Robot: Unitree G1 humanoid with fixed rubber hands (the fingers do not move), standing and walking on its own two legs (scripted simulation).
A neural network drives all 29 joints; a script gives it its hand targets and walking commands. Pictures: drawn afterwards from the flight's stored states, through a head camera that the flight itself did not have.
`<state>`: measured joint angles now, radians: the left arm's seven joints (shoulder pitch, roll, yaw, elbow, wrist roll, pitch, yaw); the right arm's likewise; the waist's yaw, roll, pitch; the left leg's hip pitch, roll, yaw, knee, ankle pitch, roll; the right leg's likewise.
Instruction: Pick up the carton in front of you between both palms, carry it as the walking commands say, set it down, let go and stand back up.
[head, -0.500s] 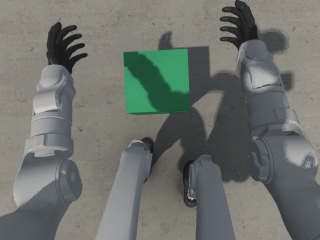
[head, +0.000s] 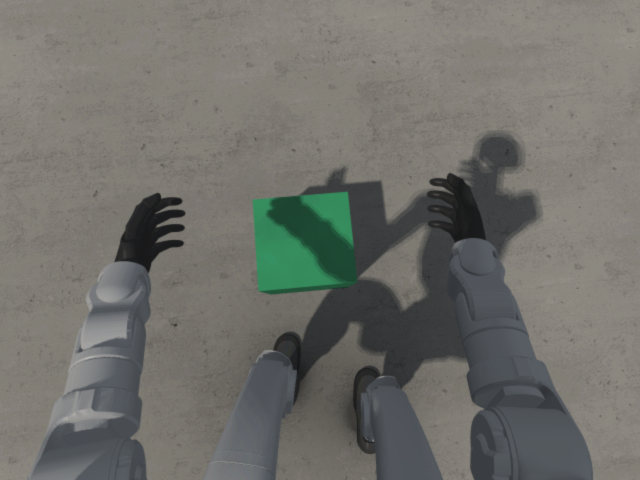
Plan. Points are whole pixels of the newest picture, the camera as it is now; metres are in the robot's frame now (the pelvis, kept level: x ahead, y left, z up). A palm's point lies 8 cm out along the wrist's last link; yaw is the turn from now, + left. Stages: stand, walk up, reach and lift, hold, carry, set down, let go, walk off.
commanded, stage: let go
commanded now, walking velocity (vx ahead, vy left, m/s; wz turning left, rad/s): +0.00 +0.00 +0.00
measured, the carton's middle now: (305, 248) +0.43 +0.08 -0.57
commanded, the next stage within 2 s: stand in 1.04 s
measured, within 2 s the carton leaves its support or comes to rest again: neither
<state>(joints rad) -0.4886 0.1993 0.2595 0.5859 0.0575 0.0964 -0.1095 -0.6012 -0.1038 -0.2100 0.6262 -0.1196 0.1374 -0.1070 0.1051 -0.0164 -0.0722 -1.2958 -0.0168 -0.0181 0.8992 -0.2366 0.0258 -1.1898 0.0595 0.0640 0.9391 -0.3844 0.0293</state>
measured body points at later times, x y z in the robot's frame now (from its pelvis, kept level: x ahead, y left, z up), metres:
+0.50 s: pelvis +0.06 -0.01 +0.08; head +0.13 -0.02 +0.52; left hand +0.22 +0.23 +0.00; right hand +0.28 -0.22 -0.02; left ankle +0.07 +0.10 -0.66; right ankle +0.01 -0.13 -0.66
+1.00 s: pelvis +0.06 -0.03 +0.08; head +0.07 -0.02 +0.53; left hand +0.22 +0.23 +0.00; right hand +0.24 -0.25 +0.00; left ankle +0.07 +0.10 -0.66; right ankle +0.01 -0.13 -0.66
